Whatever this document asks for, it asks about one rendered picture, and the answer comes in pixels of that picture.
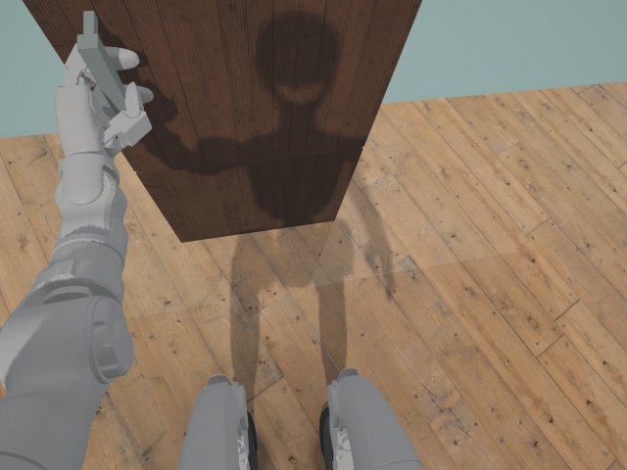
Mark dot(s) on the handle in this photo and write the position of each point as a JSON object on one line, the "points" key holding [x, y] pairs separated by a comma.
{"points": [[94, 54]]}

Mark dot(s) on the robot left forearm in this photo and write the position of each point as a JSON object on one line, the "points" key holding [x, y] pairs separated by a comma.
{"points": [[89, 255]]}

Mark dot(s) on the left robot shin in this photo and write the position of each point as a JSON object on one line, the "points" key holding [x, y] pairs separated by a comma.
{"points": [[243, 443]]}

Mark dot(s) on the cupboard door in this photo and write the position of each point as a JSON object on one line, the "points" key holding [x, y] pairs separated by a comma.
{"points": [[237, 81]]}

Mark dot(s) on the left robot upper arm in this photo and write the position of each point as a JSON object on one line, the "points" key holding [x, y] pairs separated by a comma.
{"points": [[57, 362]]}

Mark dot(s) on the robot right thigh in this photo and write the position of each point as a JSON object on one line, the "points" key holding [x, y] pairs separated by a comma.
{"points": [[377, 439]]}

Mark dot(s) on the left robot hand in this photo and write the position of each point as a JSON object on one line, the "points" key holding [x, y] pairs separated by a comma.
{"points": [[82, 115]]}

